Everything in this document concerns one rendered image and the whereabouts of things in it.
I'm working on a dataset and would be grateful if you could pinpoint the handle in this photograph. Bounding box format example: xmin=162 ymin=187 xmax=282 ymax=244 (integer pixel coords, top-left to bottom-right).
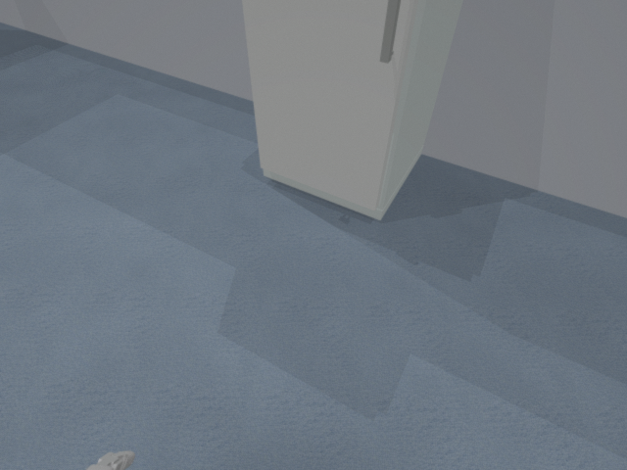
xmin=380 ymin=0 xmax=401 ymax=64

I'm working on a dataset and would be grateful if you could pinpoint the fridge door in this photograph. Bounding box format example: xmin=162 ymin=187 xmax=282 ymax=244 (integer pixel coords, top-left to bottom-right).
xmin=242 ymin=0 xmax=418 ymax=211

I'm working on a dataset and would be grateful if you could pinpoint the left robot hand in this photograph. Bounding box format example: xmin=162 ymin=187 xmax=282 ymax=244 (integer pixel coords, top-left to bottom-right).
xmin=86 ymin=450 xmax=135 ymax=470

